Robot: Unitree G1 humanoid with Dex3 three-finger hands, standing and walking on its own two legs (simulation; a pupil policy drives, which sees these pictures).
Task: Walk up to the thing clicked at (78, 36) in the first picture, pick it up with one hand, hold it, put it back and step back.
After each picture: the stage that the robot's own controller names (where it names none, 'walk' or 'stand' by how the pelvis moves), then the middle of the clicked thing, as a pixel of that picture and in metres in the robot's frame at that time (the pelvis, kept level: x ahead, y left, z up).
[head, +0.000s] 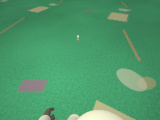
stand; (78, 38) +1.97 +0.43 -0.72
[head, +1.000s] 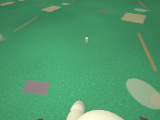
walk; (86, 39) +1.85 +0.30 -0.71
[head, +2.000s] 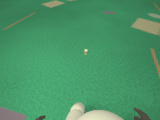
walk; (85, 52) +1.26 +0.23 -0.70
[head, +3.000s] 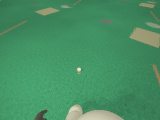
walk; (79, 71) +0.85 +0.22 -0.70
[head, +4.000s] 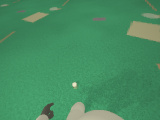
stand; (74, 85) +0.53 +0.29 -0.71
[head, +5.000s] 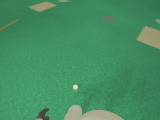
walk; (75, 88) +0.45 +0.20 -0.70
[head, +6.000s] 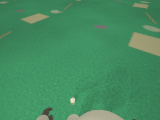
stand; (72, 101) +0.35 +0.21 -0.72
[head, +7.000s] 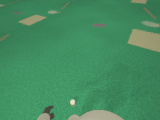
stand; (73, 103) +0.31 +0.23 -0.72
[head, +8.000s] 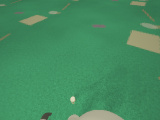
stand; (73, 100) +0.36 +0.23 -0.73
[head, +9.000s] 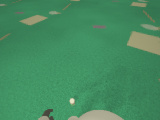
stand; (72, 101) +0.34 +0.23 -0.73
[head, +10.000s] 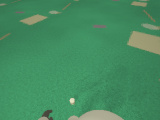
stand; (72, 101) +0.34 +0.23 -0.73
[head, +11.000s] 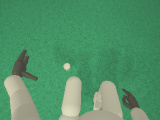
go down; (67, 67) +0.41 +0.23 -0.41
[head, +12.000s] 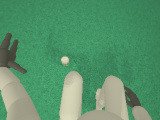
go down; (65, 61) +0.43 +0.24 -0.31
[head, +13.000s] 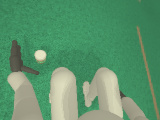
close in; (40, 57) +0.41 +0.28 -0.23
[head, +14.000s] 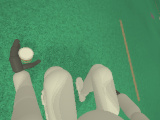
close; (26, 55) +0.41 +0.29 -0.22
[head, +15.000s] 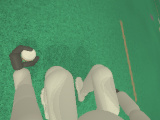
lift; (28, 56) +0.40 +0.28 -0.23
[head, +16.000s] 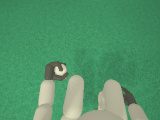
lift; (61, 72) +0.31 +0.23 -0.06
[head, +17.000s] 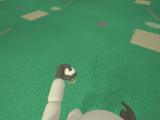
hold; (70, 76) +0.32 +0.16 +0.03
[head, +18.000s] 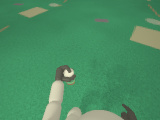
hold; (69, 77) +0.32 +0.17 +0.00
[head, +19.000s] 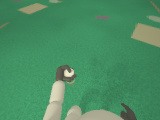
hold; (69, 76) +0.32 +0.17 -0.01
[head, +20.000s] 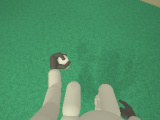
crouch; (64, 63) +0.41 +0.21 -0.08
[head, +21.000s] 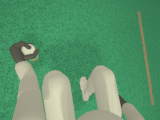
lower; (31, 53) +0.43 +0.28 -0.24
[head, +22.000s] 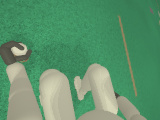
lower; (21, 53) +0.42 +0.30 -0.23
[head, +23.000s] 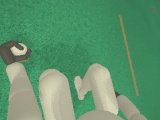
lower; (21, 53) +0.43 +0.30 -0.23
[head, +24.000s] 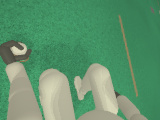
lower; (21, 53) +0.43 +0.30 -0.23
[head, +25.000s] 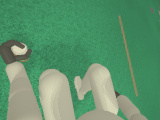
loosen; (21, 53) +0.43 +0.30 -0.23
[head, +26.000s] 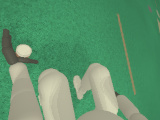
withdraw; (23, 53) +0.42 +0.28 -0.23
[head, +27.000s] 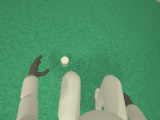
walk; (65, 61) +0.44 +0.24 -0.30
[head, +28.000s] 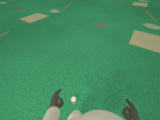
stand; (73, 100) +0.37 +0.19 -0.65
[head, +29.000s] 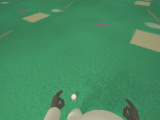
stand; (74, 97) +0.39 +0.20 -0.66
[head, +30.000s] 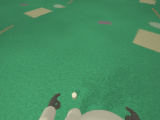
stand; (74, 96) +0.38 +0.20 -0.68
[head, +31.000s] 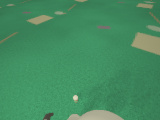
walk; (75, 98) +0.39 +0.20 -0.72
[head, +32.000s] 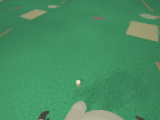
walk; (78, 83) +0.56 +0.23 -0.71
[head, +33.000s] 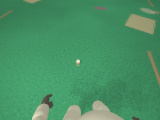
walk; (78, 62) +0.87 +0.19 -0.70
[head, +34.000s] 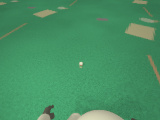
stand; (81, 65) +1.01 +0.23 -0.71
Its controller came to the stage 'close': yes
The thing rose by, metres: 0.71
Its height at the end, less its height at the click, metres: +0.00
